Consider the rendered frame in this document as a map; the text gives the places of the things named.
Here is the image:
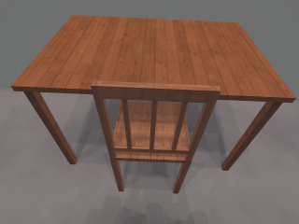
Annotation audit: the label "table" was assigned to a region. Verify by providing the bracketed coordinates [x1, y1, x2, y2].
[11, 15, 296, 171]

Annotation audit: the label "chair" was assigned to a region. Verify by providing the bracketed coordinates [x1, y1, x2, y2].
[91, 80, 221, 194]

